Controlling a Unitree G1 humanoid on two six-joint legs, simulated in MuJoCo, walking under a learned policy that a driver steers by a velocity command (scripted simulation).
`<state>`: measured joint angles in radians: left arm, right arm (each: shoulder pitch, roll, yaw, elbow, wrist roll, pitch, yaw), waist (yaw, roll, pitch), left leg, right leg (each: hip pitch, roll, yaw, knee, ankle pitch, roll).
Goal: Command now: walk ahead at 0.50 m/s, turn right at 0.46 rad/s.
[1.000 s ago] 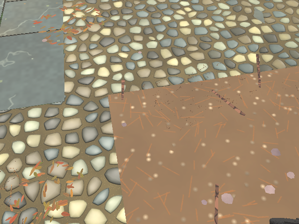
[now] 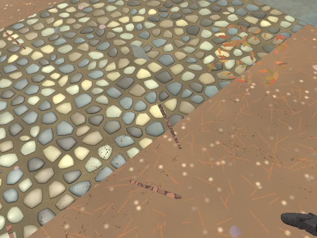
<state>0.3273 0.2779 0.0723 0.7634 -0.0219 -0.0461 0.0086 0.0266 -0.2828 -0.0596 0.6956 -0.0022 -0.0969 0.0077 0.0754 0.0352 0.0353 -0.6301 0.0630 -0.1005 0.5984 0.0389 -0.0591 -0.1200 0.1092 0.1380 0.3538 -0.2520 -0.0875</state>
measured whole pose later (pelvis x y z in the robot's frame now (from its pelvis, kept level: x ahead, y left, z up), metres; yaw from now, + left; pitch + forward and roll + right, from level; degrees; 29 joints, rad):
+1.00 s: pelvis +0.55 -0.04 +0.00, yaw -5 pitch +2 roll -2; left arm 0.37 0.28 0.05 0.83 -0.01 -0.08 -0.01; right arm 0.09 -0.29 -0.04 0.78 0.01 -0.07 0.02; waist 0.07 0.05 0.01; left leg -0.66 0.11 -0.04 0.67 0.04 -0.02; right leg -0.04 0.07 -0.03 0.22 -0.21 -0.06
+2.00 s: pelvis +1.09 -0.06 +0.00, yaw +11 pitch +1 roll -2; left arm 0.29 0.27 0.07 0.90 0.01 -0.09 0.00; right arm 0.16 -0.30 -0.08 0.76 0.02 -0.02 0.01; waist 0.06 0.04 0.03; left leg -0.68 0.12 -0.05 0.87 -0.08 0.00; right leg -0.03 0.01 -0.19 0.24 -0.22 -0.02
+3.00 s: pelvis +1.59 +0.17 +0.00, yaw +47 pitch +1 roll -2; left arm 0.30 0.28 0.07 0.86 0.00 -0.09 -0.01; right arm 0.19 -0.32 -0.08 0.65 0.03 -0.01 0.00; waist 0.07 0.05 0.04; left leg -0.69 0.10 -0.06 0.94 -0.15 0.00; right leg -0.07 0.02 -0.14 0.27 -0.22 -0.02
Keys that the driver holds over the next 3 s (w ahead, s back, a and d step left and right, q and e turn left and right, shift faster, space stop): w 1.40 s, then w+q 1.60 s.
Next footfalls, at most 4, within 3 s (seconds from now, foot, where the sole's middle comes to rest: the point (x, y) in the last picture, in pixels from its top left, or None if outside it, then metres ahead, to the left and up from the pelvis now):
0.12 left None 0.26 0.14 -0.78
0.64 right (216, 226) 0.52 -0.13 -0.78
1.16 left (168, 159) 0.83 0.09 -0.78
1.66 right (220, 118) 1.09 -0.18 -0.78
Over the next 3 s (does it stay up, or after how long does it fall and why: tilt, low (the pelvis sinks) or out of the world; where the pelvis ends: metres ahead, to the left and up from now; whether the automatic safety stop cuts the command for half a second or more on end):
stays up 1.59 0.17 0.00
